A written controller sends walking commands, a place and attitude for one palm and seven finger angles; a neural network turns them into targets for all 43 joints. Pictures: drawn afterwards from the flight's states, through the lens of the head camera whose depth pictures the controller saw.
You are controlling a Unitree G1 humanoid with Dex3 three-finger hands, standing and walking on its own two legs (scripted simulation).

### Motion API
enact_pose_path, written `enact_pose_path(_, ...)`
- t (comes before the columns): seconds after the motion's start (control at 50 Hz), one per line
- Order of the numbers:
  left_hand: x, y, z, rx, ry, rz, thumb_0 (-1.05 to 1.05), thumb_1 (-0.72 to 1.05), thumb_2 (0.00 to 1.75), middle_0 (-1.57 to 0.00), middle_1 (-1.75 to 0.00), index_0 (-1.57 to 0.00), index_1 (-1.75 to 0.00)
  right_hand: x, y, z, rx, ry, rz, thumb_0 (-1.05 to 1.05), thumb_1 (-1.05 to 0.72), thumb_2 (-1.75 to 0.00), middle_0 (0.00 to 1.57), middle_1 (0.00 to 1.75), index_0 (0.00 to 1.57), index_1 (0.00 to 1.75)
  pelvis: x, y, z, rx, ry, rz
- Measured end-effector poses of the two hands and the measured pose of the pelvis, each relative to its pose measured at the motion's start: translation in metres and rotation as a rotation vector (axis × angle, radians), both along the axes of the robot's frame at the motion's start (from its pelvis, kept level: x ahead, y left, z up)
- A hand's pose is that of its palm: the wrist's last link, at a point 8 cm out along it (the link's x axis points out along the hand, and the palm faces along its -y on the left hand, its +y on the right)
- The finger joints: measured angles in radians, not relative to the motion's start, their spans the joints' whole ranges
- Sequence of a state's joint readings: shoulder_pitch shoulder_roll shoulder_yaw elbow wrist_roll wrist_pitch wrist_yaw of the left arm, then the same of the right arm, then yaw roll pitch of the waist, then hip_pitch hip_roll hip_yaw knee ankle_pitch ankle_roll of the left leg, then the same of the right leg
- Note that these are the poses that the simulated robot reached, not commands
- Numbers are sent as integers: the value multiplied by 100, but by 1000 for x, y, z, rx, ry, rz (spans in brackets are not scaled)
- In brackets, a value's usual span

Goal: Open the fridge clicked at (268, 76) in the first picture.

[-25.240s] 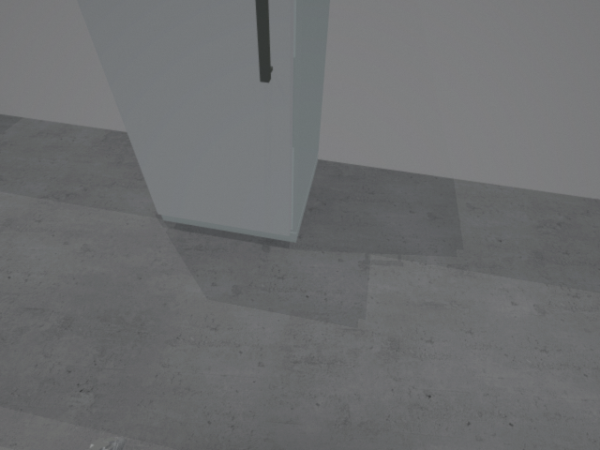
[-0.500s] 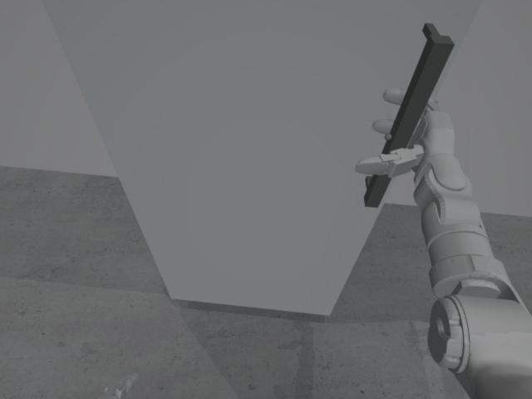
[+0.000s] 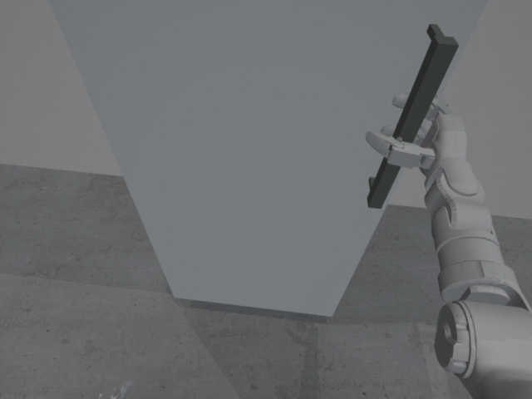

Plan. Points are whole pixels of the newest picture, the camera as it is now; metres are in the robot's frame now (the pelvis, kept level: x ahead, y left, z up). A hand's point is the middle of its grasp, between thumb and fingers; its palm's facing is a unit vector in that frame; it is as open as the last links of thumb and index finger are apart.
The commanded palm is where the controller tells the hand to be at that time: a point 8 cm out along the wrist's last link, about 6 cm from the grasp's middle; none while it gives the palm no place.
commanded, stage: grip the handle and tug to test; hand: right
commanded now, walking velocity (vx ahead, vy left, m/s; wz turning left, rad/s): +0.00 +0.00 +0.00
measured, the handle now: (399, 131) +0.50 -0.15 +0.17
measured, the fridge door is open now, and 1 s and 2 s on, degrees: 0 0 1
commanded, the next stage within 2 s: pull the door a little, standing still in 0.96 s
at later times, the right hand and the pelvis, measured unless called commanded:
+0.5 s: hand (390, 139) +0.46 -0.12 +0.18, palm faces -0.01 +1.00 +0.02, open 5.3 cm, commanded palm +0.43 -0.19 +0.18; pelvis +0.00 +0.00 +0.00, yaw +1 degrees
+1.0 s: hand (390, 141) +0.45 -0.12 +0.18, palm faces +0.00 +1.00 +0.01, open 5.5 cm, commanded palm +0.40 -0.18 +0.18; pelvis +0.03 +0.00 +0.00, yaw +3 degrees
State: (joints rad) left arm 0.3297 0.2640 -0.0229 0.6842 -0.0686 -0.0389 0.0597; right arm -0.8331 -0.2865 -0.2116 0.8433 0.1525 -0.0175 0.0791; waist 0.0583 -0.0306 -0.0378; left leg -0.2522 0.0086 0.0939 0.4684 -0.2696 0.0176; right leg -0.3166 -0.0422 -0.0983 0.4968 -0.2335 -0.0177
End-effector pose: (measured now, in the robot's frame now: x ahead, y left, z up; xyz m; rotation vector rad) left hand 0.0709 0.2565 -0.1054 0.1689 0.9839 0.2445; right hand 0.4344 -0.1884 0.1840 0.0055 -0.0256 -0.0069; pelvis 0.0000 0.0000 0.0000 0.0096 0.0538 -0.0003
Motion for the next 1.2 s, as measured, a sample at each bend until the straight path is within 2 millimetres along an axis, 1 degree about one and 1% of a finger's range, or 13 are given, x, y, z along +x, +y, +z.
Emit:
enact_pose_path(0.16, 3, -1, 1, 3, -8, -5, 1, 91, 90, -20, -30, -20, -30, 2, 0, -1, 8, 8, 10, 1, -54, -75, 41, 135, 41, 135, 0, -1, 0, 1, 6, -1)
enact_pose_path(0.28, 3, -3, 1, 2, -9, -7, 1, 91, 90, -20, -30, -20, -30, 3, 9, -3, 25, 7, 35, 1, -68, -83, 43, 138, 43, 138, -1, -2, -1, 1, 5, 1)
enact_pose_path(0.44, -3, -5, 0, -4, -11, 7, 1, 91, 90, -20, -30, -20, -30, 3, 10, -3, 9, 9, 22, 0, -70, -87, 44, 139, 45, 140, -3, -2, -1, 0, 2, 8)
enact_pose_path(0.64, -15, -1, 0, -6, -1, 37, 1, 91, 90, -20, -30, -20, -30, 2, 11, -3, 7, 2, 14, 1, -71, -85, 45, 140, 45, 140, -3, -1, 0, -1, -2, 21)
enact_pose_path(0.76, -11, 2, 1, -14, -8, 54, 1, 91, 90, -20, -30, -20, -30, 1, 11, -2, 3, -10, 7, 2, -72, -82, 45, 140, 44, 140, 3, -1, 2, -3, -6, 34)
enact_pose_path(0.82, -3, 2, 3, -17, -16, 54, 1, 91, 90, -20, -30, -20, -30, 0, 11, -2, 2, -11, 5, 2, -73, -81, 45, 140, 43, 140, 8, 0, 3, -4, -8, 38)
enact_pose_path(0.9, 15, 2, 6, -25, -40, 47, 1, 91, 90, -20, -30, -20, -30, -1, 12, -2, 1, -12, 1, 2, -74, -79, 44, 140, 41, 140, 16, 0, 4, -6, -8, 43)
enact_pose_path(1.12, 86, -2, 18, -43, -126, -15, 1, 91, 90, -20, -30, -20, -30, -4, 12, -1, -2, 3, 1, 2, -75, -78, 39, 140, 39, 140, 42, 4, 5, -13, -5, 44)
enact_pose_path(1.2, 109, -5, 20, -37, -136, -55, 1, 91, 90, -20, -30, -20, -30, -4, 12, -1, 0, 14, -5, 2, -74, -79, 39, 140, 39, 140, 48, 6, 5, -13, -5, 31)
